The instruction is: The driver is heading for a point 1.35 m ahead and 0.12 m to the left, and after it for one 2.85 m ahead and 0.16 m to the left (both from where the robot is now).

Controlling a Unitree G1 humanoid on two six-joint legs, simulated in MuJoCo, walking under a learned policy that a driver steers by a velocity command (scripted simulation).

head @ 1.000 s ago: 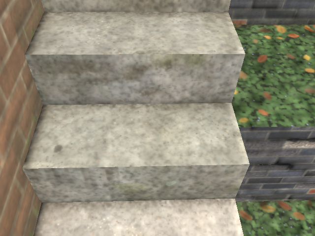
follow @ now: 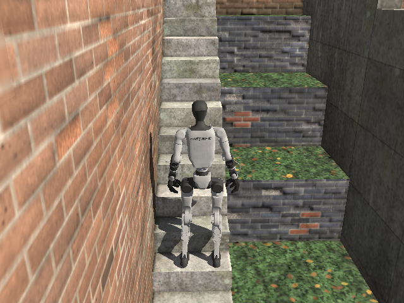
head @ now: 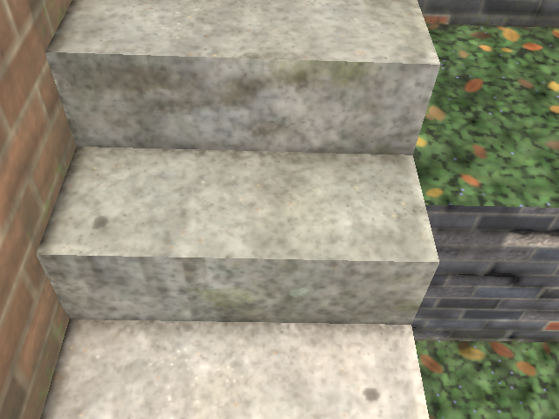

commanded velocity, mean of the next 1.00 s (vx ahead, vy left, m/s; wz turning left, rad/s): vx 0.44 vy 0.00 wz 0.00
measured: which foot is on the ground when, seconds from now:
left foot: down 0.00-1.00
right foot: down 0.00-1.00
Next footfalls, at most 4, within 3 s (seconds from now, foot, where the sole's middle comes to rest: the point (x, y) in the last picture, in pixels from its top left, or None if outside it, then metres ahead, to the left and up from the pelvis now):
none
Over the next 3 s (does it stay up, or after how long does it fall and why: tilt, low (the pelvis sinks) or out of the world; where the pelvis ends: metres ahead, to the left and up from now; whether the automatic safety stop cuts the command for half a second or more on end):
stays up -0.03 0.03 0.00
